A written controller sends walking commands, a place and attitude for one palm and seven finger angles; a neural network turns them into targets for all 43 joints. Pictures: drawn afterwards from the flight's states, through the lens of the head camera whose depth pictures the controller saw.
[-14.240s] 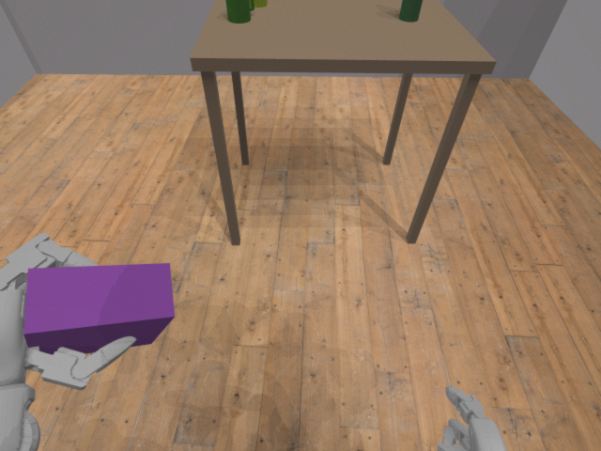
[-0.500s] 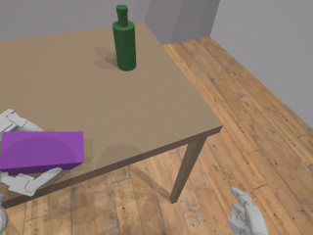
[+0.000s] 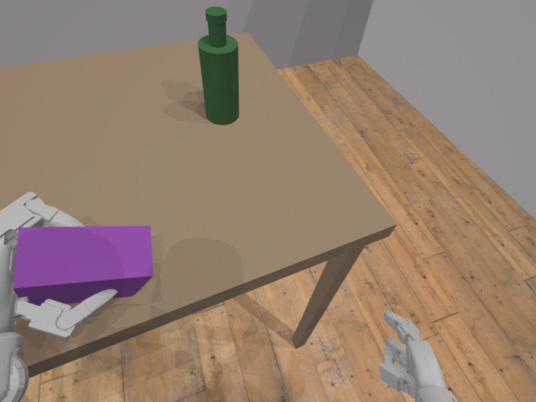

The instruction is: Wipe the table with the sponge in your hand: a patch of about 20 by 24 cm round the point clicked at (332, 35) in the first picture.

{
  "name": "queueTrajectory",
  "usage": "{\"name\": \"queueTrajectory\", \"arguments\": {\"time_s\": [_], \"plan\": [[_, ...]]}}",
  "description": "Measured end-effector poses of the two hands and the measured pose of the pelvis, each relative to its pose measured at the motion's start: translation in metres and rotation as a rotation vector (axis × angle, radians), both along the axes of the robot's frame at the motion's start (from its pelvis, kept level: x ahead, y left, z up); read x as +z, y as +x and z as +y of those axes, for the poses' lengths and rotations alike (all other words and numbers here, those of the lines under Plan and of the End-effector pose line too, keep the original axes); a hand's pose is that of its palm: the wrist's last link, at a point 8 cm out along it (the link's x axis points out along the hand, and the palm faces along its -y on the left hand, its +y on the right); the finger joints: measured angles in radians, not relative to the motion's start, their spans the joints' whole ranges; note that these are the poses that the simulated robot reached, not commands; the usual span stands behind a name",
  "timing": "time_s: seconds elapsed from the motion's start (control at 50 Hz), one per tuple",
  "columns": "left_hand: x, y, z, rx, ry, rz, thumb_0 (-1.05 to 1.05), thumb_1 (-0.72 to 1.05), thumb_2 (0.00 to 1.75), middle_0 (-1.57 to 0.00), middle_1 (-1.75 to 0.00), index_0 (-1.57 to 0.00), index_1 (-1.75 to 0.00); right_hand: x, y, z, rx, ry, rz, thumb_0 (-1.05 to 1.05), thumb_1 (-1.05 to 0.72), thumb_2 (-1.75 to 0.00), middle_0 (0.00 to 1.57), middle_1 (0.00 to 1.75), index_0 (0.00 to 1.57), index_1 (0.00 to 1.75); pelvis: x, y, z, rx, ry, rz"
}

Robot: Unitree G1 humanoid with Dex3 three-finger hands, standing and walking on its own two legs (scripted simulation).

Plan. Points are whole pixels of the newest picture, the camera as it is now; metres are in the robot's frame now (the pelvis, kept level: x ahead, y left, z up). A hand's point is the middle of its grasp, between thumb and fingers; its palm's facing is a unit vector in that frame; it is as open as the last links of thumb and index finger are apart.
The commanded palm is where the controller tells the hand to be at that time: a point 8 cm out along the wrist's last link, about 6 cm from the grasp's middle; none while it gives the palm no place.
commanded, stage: come to a stop and stand still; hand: left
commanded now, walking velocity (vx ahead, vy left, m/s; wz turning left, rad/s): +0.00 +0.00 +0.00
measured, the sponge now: (105, 266) +0.23 +0.21 +0.12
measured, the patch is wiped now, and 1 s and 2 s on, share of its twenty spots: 0.00 0.00 0.00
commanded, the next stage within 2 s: look again from close up in 0.30 s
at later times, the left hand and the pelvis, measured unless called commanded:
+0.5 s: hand (56, 263) +0.22 +0.25 +0.15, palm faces +0.38 -0.84 -0.39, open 9.8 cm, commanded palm +0.17 +0.29 +0.17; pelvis +0.01 +0.01 +0.00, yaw +0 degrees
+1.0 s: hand (53, 243) +0.24 +0.25 +0.17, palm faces +0.36 -0.74 -0.56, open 9.8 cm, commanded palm +0.16 +0.28 +0.19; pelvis +0.00 -0.02 +0.00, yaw +1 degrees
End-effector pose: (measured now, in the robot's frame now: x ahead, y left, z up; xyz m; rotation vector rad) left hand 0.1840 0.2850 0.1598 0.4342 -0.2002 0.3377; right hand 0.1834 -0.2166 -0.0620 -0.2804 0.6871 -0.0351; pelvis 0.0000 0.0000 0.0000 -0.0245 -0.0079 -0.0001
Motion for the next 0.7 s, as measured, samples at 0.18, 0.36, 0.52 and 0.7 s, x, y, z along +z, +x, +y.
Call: {"name": "queueTrajectory", "arguments": {"time_s": [0.18, 0.36, 0.52, 0.7], "plan": [[0.0027, 0.0033, 0.0060, 0.012, 0.019, 0.008, -0.01, -0.47, 1.02, -0.78, -1.34, -0.78, -1.34, -0.0039, 0.0021, -0.0025, -0.021, -0.010, 0.028, 0.02, -0.90, -0.90, 0.21, 0.30, 0.20, 0.30, -0.0001, 0.0056, 0.0043, 0.003, -0.003, 0.002], [0.0016, 0.0016, 0.0070, 0.023, 0.006, 0.015, -0.01, -0.47, 1.02, -0.78, -1.34, -0.78, -1.34, -0.0040, 0.0069, 0.0027, -0.022, 0.003, 0.018, 0.02, -0.90, -0.90, 0.21, 0.30, 0.20, 0.30, 0.0000, 0.0065, 0.0061, 0.001, -0.003, -0.002], [0.0026, -0.0002, 0.0064, 0.029, 0.007, 0.022, -0.01, -0.47, 1.02, -0.78, -1.34, -0.78, -1.34, -0.0055, 0.0079, 0.0054, -0.020, 0.012, 0.015, 0.02, -0.90, -0.90, 0.21, 0.30, 0.20, 0.30, 0.0003, 0.0052, 0.0065, 0.001, -0.001, -0.005], [0.0072, -0.0048, 0.0022, 0.028, 0.027, 0.028, -0.01, -0.47, 1.02, -0.78, -1.34, -0.78, -1.34, -0.0094, 0.0048, 0.0028, -0.021, 0.019, 0.028, 0.02, -0.90, -0.90, 0.21, 0.30, 0.20, 0.30, 0.0009, 0.0025, 0.0038, 0.006, 0.003, -0.007]]}}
